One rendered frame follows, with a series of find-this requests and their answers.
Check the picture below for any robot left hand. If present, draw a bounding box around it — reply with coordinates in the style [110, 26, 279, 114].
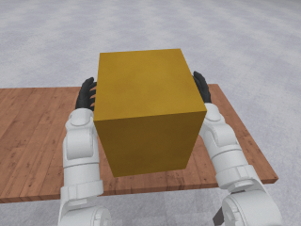
[75, 77, 97, 111]

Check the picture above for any table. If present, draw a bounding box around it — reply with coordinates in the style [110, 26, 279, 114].
[0, 84, 279, 226]

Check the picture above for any right robot upper arm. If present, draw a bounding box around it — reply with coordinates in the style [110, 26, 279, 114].
[222, 189, 284, 226]

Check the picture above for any robot left forearm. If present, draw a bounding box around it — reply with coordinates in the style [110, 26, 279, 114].
[57, 108, 103, 226]

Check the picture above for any robot right hand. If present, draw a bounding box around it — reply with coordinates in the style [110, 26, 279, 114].
[192, 71, 212, 104]

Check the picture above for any carton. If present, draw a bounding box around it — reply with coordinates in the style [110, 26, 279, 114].
[93, 48, 208, 178]

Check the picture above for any robot right forearm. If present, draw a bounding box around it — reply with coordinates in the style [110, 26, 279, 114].
[198, 103, 284, 225]

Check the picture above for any left robot upper arm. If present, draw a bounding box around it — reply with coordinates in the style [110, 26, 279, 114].
[59, 205, 112, 226]

